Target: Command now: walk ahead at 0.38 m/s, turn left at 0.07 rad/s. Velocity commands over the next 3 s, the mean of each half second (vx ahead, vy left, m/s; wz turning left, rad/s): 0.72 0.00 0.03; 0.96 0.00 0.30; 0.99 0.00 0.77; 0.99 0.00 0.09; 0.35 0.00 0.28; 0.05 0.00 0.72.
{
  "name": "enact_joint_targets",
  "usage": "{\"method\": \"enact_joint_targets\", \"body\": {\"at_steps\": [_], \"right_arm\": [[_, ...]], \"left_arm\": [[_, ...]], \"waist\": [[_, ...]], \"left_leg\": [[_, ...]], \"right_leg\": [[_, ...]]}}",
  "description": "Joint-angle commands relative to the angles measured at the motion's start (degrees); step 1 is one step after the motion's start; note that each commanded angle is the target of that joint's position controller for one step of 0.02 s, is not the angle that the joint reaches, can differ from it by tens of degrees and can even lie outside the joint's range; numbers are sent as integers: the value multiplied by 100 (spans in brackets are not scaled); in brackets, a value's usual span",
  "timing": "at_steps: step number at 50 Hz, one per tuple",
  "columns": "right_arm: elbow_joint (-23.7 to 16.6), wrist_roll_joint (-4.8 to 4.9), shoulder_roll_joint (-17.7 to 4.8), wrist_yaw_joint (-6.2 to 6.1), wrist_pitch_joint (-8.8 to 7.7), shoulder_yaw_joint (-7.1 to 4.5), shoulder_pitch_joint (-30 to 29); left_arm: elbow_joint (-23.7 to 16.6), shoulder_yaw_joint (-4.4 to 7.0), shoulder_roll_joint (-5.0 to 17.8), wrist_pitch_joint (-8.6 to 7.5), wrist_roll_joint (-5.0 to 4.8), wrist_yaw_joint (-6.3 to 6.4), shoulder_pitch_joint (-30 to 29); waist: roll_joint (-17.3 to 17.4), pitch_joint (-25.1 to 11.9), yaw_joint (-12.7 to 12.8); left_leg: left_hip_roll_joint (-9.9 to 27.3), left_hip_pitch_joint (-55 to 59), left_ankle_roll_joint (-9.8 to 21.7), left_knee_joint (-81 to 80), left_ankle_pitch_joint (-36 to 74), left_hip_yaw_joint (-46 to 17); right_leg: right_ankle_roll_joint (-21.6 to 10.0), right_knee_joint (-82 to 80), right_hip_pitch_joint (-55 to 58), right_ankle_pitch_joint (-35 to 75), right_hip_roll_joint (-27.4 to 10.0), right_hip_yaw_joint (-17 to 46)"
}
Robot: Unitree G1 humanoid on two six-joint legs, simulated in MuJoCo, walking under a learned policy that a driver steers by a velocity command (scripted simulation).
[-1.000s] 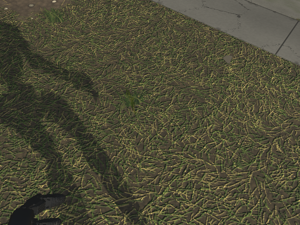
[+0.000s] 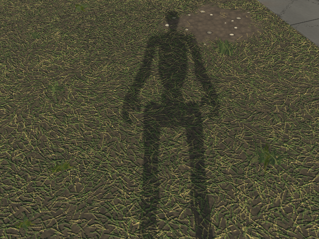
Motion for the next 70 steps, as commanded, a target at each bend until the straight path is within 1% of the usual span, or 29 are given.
{"method": "enact_joint_targets", "body": {"at_steps": [1, 8, 9, 10, 11, 12, 14, 17, 26, 29, 31, 32, 33, 34, 35, 36, 37, 40, 44, 52, 54, 56, 57, 58, 59, 60, 62, 66, 70], "right_arm": [[-664, 156, -676, 48, -295, -278, -685], [102, 72, -466, 146, -554, -309, 867], [275, 102, -612, 113, -565, -379, 1565], [342, 22, -1195, 55, -594, -490, 2431], [135, -11, -1398, 148, -696, -497, 2298], [94, 13, -1227, 161, -761, -437, 1939], [21, -46, -885, 179, -745, -271, 1642], [52, -51, -553, 157, -687, -108, 1458], [621, 110, -735, -107, -598, -47, 2137], [776, 15, -1016, -101, -514, -108, 2153], [876, -157, -1229, -137, -384, -178, 2058], [800, -184, -1318, -168, -334, -201, 1715], [539, -247, -620, -155, -397, -62, 1912], [523, 44, 3, -43, -655, 153, 2461], [374, 362, -745, -13, -789, -66, 1597], [139, 495, -812, -7, -828, -76, 876], [58, 400, -640, -33, -833, -38, 623], [241, 295, -384, -13, -466, -100, 1102], [11, 217, -342, -64, -227, -84, 429], [-673, 202, -463, 400, -495, -85, -1073], [-730, 288, -776, 460, -458, -239, -685], [-312, 295, -1429, 386, -256, -560, 1365], [24, 277, -1758, 252, -142, -750, 2608], [105, 215, -1999, 200, -68, -780, 2360], [-271, -48, -1618, 217, -313, -546, 1810], [-372, -43, -1093, 220, -426, -495, 1886], [-386, -16, -941, 315, -635, -429, 1254], [-524, 132, -846, 126, -631, -367, 615], [-251, 133, -686, -103, -538, -305, 943]], "left_arm": [[-189, 336, 1231, -205, -98, 104, 301], [-454, 251, 1004, -312, -164, -22, -278], [-577, 141, 708, -367, -97, -48, -497], [-849, -41, 119, -457, 27, -77, -815], [-1152, -38, 179, -610, -275, -63, -703], [-1189, -3, 441, -696, -417, -74, -885], [-1085, -17, 462, -721, -195, -139, -743], [-1055, 24, 456, -594, -149, -285, -701], [-1591, -94, 195, -687, -207, -524, -2450], [-1713, 21, 465, -684, -202, -557, -2403], [-1429, 241, 911, -540, -258, -419, -968], [-1017, 367, 1147, -441, -276, -300, 483], [-666, 431, 1530, -385, -129, -193, 1518], [-557, 428, 1581, -504, -80, -277, 1625], [-502, 312, 948, -509, 8, -222, 1342], [-455, 258, 745, -545, 79, -201, 1084], [-374, 264, 752, -614, 117, -219, 715], [-207, 169, 274, -767, 154, -270, 10], [-16, 211, 462, -828, 86, -234, -90], [120, 235, 1094, -682, 122, 56, 702], [34, 326, 1473, -483, 148, 188, 699], [-208, 411, 1729, -327, 106, 198, 87], [-305, 384, 1575, -378, 9, 129, -290], [-576, 52, 289, -652, 95, -11, -68], [-1001, -140, 87, -965, -159, -125, 548], [-1116, -41, 744, -1125, -208, -165, -339], [-1217, -29, 654, -1115, -120, -104, -587], [-1163, 71, 767, -814, 114, -29, -476], [-1605, -128, 169, -769, 198, -54, -1738]], "waist": [[-1450, 953, 196], [-537, 174, -559], [-135, 21, -891], [1389, -192, -1190], [1468, -178, -892], [680, 342, -766], [215, 374, -494], [373, 715, -233], [357, 1275, -545], [878, 810, -253], [1386, -190, 622], [1235, -819, 1400], [-68, -1771, 1253], [-1933, -3063, 745], [-1478, -2131, 967], [-878, -1053, 894], [0, -508, 550], [-438, 66, -202], [-322, 940, -227], [-31, 1048, 177], [-517, 530, -201], [-907, -453, -1341], [-519, -791, -1935], [2082, -299, -1089], [2128, -1561, -387], [808, -1262, -845], [-750, -187, -128], [-547, 513, 284], [31, 827, -398]], "left_leg": [[339, -1464, 191, 1145, -349, -17], [-146, 1480, 70, -915, 1120, 944], [165, 2363, 190, -1063, 882, 425], [1566, 3112, 658, -1865, -341, -1846], [2429, 3308, 1580, -2660, -2210, -4435], [2631, 3210, 1661, -2755, -2579, -4393], [2183, 2732, 1320, -2599, -1451, -3132], [1640, 1746, 1068, -2985, -330, -1987], [1408, 1790, 767, -3758, 2347, -94], [1623, 2660, 647, -2809, 5879, 89], [1757, 2834, 527, -1028, 8344, 130], [1603, 1733, 356, 615, 8194, 250], [955, -614, 261, 2943, 4455, -16], [-97, -1903, 137, 4528, -49, -960], [259, -2564, 318, 4865, 156, -1150], [489, -2733, 340, 4886, 380, -897], [742, -2475, 350, 4493, 651, -833], [1278, -1624, 276, 3930, 1084, -887], [1331, -2289, 111, 3277, 1855, -771], [538, -2173, 450, 360, 3651, 661], [16, -1534, 564, 380, 2918, 1135], [-200, 707, 892, 681, 2007, 946], [-112, 2489, 1094, 111, 2100, 407], [514, 3504, 1732, -125, 2011, -1336], [1604, 4417, 2828, -1509, -875, -4889], [1557, 4009, 2304, -2354, -1550, -5170], [1321, 2154, 1923, -2511, -823, -4493], [487, 266, 1768, -2600, 898, -2882], [-24, -840, 1283, -2572, 1679, -1606]], "right_leg": [[-1302, -2546, -177, -2958, -1968, 2836], [-828, -1212, -1066, -1113, -796, 685], [-662, -112, -1758, -531, -561, 402], [-298, 2530, -2994, -530, -77, -75], [-355, 3717, -4438, -783, 290, 495], [-463, 4345, -5326, -308, -185, 756], [-494, 4316, -5093, 432, -512, 635], [-261, 3630, -4481, 1204, -638, 468], [-193, 346, -2976, 2915, -64, -333], [-482, 82, -2197, 2168, 411, -635], [-769, 335, -546, 1503, 703, -706], [-921, 375, 1371, 1535, 472, -467], [-1248, 669, 3906, -153, -814, 1575], [-2004, -894, 4887, -2867, -1927, 4954], [-1579, -1632, 4296, -2975, -1735, 4937], [-1358, -1605, 3194, -1912, -1650, 3773], [-1236, -1737, 2060, -996, -1490, 3052], [-1113, -2139, 256, -122, -1137, 1570], [-808, -2640, -429, 1151, -927, 72], [-164, -2362, 1475, 4824, -860, -1401], [-86, -1312, 2179, 7689, -1010, -1470], [-246, 1059, 1712, 8933, -1197, -1301], [-202, 3149, 577, 7317, -758, -1310], [84, 5916, -1948, -585, 708, -937], [-49, 6868, -3555, -1252, 896, 774], [-420, 6204, -3599, -574, 531, 1066], [-480, 4855, -3079, 40, 109, 1055], [84, 3254, -2196, 323, -217, 907], [359, 869, -1275, 2711, -53, 170]]}}
Next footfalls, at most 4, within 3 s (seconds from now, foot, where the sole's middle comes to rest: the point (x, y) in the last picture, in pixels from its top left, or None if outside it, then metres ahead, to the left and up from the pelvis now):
0.64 right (195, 233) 0.57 -0.10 -0.77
1.14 left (143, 152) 0.99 0.14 -0.77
1.60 right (141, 93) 1.44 0.16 -0.77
2.06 left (75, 70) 1.68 0.62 -0.77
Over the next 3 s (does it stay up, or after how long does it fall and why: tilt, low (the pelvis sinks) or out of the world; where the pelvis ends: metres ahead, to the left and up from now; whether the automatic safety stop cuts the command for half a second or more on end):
stays up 1.74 0.53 0.01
